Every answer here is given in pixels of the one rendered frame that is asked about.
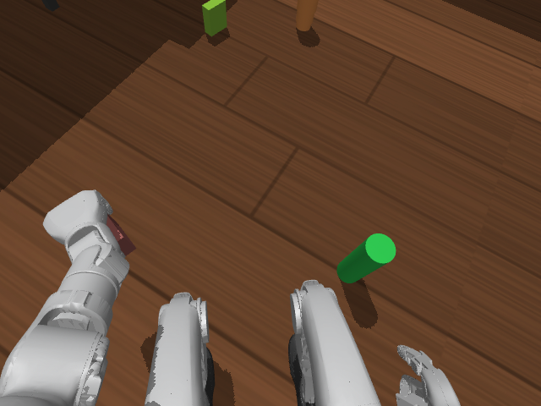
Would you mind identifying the left robot hand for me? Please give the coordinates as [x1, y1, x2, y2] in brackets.
[43, 189, 125, 258]

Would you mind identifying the right robot hand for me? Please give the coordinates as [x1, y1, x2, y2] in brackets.
[396, 345, 461, 406]

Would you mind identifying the right robot foot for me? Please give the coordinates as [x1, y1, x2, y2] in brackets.
[288, 333, 315, 406]

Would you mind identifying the left robot arm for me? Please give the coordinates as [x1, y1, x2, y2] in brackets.
[0, 222, 129, 406]

